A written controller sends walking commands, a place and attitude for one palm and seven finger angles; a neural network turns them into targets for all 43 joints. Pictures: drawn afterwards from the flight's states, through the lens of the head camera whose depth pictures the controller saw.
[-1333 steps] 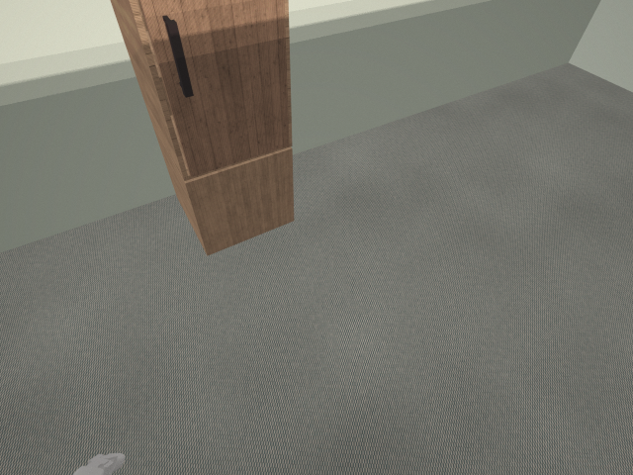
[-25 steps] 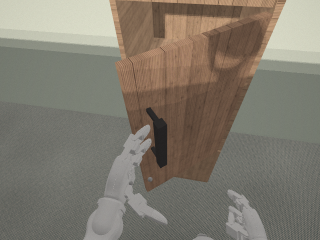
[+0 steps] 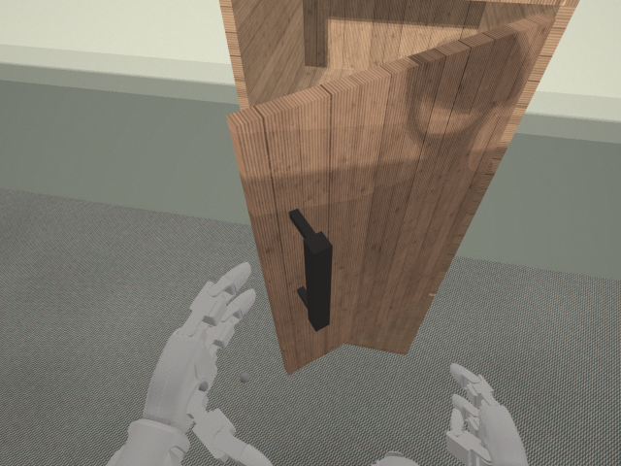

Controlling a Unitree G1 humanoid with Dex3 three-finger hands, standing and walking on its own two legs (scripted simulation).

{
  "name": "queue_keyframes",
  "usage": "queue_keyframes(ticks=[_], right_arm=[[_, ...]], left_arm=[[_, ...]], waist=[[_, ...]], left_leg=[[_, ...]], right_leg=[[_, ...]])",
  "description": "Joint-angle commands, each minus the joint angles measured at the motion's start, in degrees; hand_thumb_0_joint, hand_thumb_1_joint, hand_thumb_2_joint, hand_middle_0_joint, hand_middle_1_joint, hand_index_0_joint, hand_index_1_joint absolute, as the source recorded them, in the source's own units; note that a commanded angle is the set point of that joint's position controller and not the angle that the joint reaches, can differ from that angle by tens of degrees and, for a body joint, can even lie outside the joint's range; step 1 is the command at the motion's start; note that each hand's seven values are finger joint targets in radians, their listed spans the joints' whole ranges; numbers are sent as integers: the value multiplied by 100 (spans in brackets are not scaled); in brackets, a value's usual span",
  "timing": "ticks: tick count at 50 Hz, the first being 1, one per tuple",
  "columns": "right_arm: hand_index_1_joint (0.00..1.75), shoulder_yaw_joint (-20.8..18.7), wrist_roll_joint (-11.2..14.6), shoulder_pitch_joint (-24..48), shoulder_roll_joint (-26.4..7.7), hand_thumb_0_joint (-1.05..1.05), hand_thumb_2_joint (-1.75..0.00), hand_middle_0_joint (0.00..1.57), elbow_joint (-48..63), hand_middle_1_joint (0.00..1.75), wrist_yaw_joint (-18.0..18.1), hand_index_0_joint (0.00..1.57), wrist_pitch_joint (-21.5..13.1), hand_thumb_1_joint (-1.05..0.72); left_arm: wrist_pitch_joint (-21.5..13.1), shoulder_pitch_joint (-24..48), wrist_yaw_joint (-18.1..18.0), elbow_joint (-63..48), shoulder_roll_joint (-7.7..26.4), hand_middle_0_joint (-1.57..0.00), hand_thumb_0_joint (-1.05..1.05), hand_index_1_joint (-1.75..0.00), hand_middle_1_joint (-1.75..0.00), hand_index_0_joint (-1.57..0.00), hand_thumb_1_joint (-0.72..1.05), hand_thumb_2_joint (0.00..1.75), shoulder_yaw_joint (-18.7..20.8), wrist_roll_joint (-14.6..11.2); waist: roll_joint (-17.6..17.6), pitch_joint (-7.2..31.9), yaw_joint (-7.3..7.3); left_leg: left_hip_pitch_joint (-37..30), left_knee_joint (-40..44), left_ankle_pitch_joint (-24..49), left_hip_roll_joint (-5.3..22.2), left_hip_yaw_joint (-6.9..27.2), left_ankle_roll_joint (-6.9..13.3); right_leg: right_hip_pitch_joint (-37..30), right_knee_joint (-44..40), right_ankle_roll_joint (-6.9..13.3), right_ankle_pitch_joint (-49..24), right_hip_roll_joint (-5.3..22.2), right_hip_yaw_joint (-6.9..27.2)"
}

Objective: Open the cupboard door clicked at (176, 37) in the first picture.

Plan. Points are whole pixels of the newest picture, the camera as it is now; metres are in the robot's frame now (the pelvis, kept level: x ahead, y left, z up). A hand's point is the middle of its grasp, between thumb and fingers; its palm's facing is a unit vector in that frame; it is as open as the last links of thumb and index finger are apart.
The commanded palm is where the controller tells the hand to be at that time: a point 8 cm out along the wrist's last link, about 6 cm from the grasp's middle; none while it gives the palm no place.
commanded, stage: slide the hand sideways off the handle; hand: left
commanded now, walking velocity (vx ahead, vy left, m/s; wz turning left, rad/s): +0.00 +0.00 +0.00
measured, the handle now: (309, 275) +0.32 +0.02 +0.09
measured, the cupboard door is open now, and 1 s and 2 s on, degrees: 41 41 41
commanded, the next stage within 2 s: draw the hand back to the body in 0.06 s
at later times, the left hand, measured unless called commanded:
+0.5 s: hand (187, 384) +0.18 +0.13 +0.12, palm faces -0.16 -0.98 -0.09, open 16.3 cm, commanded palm +0.15 +0.19 +0.13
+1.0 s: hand (77, 353) +0.19 +0.21 +0.17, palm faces +0.25 -0.90 -0.36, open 13.5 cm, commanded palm +0.14 +0.26 +0.19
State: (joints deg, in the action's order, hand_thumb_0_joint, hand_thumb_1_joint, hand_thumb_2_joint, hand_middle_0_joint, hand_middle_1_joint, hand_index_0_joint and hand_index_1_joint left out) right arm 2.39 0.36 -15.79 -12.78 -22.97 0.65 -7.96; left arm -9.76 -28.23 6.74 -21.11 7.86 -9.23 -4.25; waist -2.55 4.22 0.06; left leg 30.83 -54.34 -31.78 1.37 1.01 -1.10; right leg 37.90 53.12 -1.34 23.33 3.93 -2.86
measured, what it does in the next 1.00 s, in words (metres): stands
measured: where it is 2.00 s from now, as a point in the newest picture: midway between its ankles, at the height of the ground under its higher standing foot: outside the picture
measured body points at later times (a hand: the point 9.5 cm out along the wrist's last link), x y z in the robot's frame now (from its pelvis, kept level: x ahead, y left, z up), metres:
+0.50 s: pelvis -0.01 +0.01 +0.00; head +0.01 -0.01 +0.45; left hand +0.19 +0.18 +0.13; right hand +0.18 -0.21 -0.05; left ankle -0.04 +0.13 -0.69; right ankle +0.03 -0.14 -0.69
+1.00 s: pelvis +0.00 +0.01 +0.04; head -0.01 +0.00 +0.49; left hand +0.17 +0.25 +0.19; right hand +0.18 -0.19 -0.03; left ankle -0.04 +0.13 -0.69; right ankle +0.03 -0.14 -0.69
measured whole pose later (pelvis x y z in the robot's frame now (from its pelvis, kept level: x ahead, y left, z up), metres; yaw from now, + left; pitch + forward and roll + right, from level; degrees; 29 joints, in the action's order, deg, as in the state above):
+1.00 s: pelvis +0.00 +0.01 +0.04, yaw -1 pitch -2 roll -1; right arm 3.6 -0.4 -14.2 -12.0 -33.0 5.5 -11.8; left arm -4.6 -30.8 -5.7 -27.2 16.1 6.7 0.0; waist -3.4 -0.6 3.2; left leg 9.1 -34.3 -23.0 1.4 0.0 -0.2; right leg 15.4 32.0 -2.3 14.1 3.2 -2.8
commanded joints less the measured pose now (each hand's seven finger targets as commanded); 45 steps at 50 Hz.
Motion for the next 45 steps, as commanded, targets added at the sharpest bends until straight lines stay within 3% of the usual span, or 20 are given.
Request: queue_keyframes(ticks=[1, 3, 7, 8, 12, 20, 22, 28, 33, 34, 35, 36, 37, 40, 45], right_arm=[[30, -275, 15, 282, -544, 0, -90, 20, 1041, 30, 93, 20, -389, -90], [30, -275, 23, 267, -535, 0, -90, 20, 1076, 30, 88, 20, -438, -90], [30, -295, 26, 261, -577, 0, -90, 20, 1039, 30, 110, 20, -471, -90], [30, -294, 24, 273, -577, 0, -90, 20, 1065, 30, 106, 20, -479, -90], [30, -292, 56, 297, -558, 0, -90, 20, 1078, 30, 137, 20, -441, -90], [30, -197, 137, 465, -607, 0, -90, 20, 962, 30, 230, 20, -570, -90], [30, -197, 151, 504, -645, 0, -90, 20, 898, 30, 260, 20, -608, -90], [30, -148, 169, 608, -628, 0, -90, 20, 816, 30, 284, 20, -737, -90], [30, -108, 204, 676, -649, 0, -90, 20, 690, 30, 319, 20, -841, -90], [30, -179, 71, 524, -551, 0, -90, 20, 694, 30, 491, 20, -793, -90], [30, -135, 14, 480, -436, 0, -90, 20, 631, 30, 529, 20, -792, -90], [30, -114, 1, 428, -452, 0, -90, 20, 524, 30, 514, 20, -760, -90], [30, -130, 8, 508, -472, 0, -90, 20, 441, 30, 507, 20, -734, -90], [30, -132, -36, 614, -490, 0, -90, 20, 334, 30, 524, 20, -712, -90], [30, -141, -85, 796, -496, 0, -90, 20, 92, 30, 568, 20, -727, -90]], left_arm=[[-455, -31, 122, -1467, 213, -15, 0, -30, -30, -15, -50, 30, 277, -176], [-473, -69, 162, -1581, 64, -15, 0, -30, -30, -15, -50, 30, 95, -223], [-484, -77, 145, -1513, 227, -15, 0, -30, -30, -15, -50, 30, 227, -200], [-480, -69, 141, -1576, 225, -15, 0, -30, -30, -15, -50, 30, 214, -198], [-402, -143, 69, -1842, 677, -15, 0, -30, -30, -15, -50, 30, 768, -239], [-68, -29, 420, -1793, 668, -15, 0, -30, -30, -15, -50, 30, 999, -643], [19, -24, 490, -1757, 874, -15, 0, -30, -30, -15, -50, 30, 1238, -686], [174, 93, 654, -1920, 1013, -15, 0, -30, -30, -15, -50, 30, 1611, -907], [315, 274, 821, -1839, 1141, -16, 0, -30, -30, -16, -32, 37, 1870, -1046], [176, 490, -112, -2604, 1771, -16, 0, -30, -30, -16, -29, 39, 1983, -173], [302, -155, -508, -2206, 1249, -16, 0, -30, -30, -16, -26, 40, 1782, -80], [328, -242, -738, -2122, 1127, -16, 0, -30, -30, -16, -22, 42, 1665, 58], [332, -231, -896, -2048, 1193, -16, 0, -30, -30, -16, -18, 43, 1691, 156], [251, -7, -1151, -2087, 1224, -16, 0, -30, -30, -16, -8, 48, 1686, 318], [127, 129, -1355, -1943, 1398, -17, 0, -30, -30, -17, 9, 55, 1992, 427]], waist=[[409, 1047, -22], [338, 1047, -59], [485, 912, -53], [341, 966, -61], [255, 1108, 89], [371, 619, 1], [356, 607, 48], [177, 568, 128], [72, 384, 146], [17, 501, 400], [79, 127, 284], [26, 41, 268], [130, 17, 285], [-34, -65, 246], [21, -98, 294]], left_leg=[[327, 798, 1919, -293, -34, 124], [295, 747, 2029, -288, -27, 132], [426, 715, 1848, -279, 10, 130], [432, 689, 1806, -292, -3, 128], [376, 790, 1829, -290, -33, 127], [231, 1063, 1453, -261, -6, 130], [151, 1107, 1450, -251, -15, 141], [-142, 1345, 1556, -249, 14, 128], [-371, 1566, 1647, -231, 37, 120], [-364, 1864, 1781, -166, -109, 113], [-374, 1938, 1704, -180, -123, 80], [-435, 2020, 1828, -150, -111, 67], [-561, 2077, 1865, -126, -104, 76], [-889, 2354, 1890, -119, -119, 96], [-1337, 2773, 2093, -91, -122, 114]], right_leg=[[-1359, -521, 219, -1602, -311, -67], [-1283, -491, 202, -1679, -311, -87], [-1166, -478, 215, -1425, -330, -83], [-1153, -459, 215, -1388, -315, -58], [-1403, -509, 241, -1354, -316, -43], [-1460, -914, 177, -956, -343, -101], [-1528, -997, 181, -899, -344, -80], [-1784, -1168, 176, -1000, -350, -149], [-1927, -1345, 177, -1113, -376, -224], [-2281, -1556, 219, -1205, -340, -32], [-2182, -1705, 215, -1113, -330, -86], [-2276, -1746, 215, -1177, -315, -132], [-2325, -1869, 217, -1174, -328, -132], [-2502, -2075, 202, -1177, -312, -134], [-2907, -2408, 197, -1301, -307, -140]])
